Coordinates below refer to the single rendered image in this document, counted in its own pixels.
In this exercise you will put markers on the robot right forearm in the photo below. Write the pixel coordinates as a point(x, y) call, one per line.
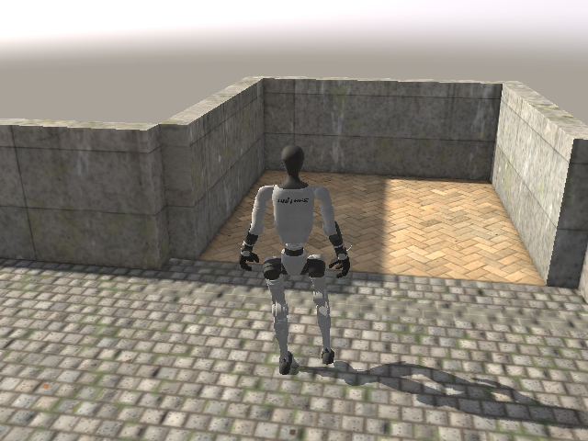
point(338, 244)

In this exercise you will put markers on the robot right upper arm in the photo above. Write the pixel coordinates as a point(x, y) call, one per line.
point(327, 209)

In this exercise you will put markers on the robot head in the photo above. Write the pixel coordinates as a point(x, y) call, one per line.
point(292, 158)

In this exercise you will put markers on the robot left forearm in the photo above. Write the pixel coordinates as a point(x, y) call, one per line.
point(249, 242)

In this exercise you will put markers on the robot left upper arm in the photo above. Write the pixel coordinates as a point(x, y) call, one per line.
point(259, 210)

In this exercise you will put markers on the robot right hand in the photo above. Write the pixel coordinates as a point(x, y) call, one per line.
point(345, 264)

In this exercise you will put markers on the robot right foot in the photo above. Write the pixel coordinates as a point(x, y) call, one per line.
point(327, 357)

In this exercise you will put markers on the robot left hand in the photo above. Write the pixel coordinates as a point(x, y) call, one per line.
point(250, 258)

